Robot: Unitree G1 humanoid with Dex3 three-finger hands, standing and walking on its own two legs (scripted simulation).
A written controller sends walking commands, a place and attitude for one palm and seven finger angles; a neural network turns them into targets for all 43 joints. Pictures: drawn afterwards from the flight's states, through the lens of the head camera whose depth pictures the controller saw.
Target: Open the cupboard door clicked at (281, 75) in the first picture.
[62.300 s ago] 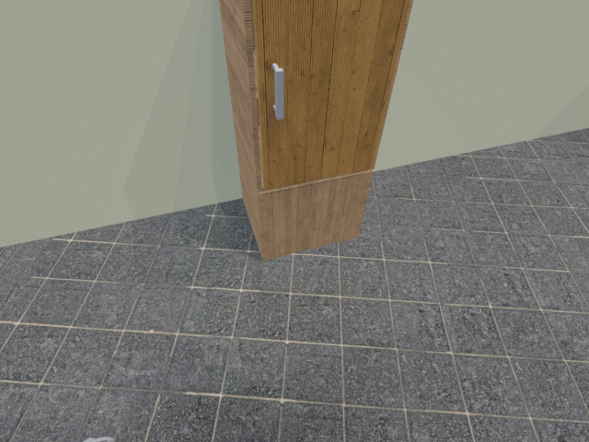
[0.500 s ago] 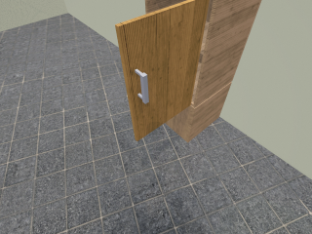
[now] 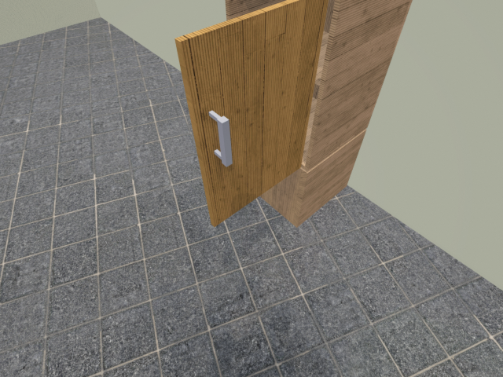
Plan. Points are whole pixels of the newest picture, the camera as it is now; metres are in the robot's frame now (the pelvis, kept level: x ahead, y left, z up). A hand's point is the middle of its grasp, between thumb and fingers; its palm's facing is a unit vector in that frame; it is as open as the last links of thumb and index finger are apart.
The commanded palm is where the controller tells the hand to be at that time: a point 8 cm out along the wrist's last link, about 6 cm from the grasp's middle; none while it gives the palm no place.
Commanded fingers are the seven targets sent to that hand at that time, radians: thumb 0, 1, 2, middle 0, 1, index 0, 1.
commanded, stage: look to check the result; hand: left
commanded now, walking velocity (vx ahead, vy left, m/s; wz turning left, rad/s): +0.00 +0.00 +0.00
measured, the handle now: (220, 139) +0.61 +0.11 +0.01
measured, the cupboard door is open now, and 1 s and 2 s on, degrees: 89 89 89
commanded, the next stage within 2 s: stand and wait in 0.42 s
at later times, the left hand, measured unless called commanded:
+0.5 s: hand out of the picture +0.08 +0.23 -0.16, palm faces -0.03 -0.94 -0.33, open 7.3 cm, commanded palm none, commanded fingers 0.00 0.90 0.90 -0.20 -0.30 -0.20 -0.30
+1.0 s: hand out of the picture +0.10 +0.23 -0.16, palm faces -0.04 -0.94 -0.33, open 7.3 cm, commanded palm none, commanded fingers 0.00 0.90 0.90 -0.20 -0.30 -0.20 -0.30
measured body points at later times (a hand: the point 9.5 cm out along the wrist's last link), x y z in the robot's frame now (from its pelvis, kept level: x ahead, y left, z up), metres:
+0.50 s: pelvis +0.01 -0.01 +0.00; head +0.03 -0.02 +0.45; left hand +0.09 +0.28 -0.13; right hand +0.09 -0.29 -0.14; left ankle +0.02 +0.11 -0.75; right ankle -0.01 -0.11 -0.75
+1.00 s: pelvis +0.03 -0.01 +0.00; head +0.05 -0.02 +0.45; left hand +0.11 +0.28 -0.13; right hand +0.09 -0.30 -0.14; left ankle +0.02 +0.11 -0.75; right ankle -0.01 -0.11 -0.75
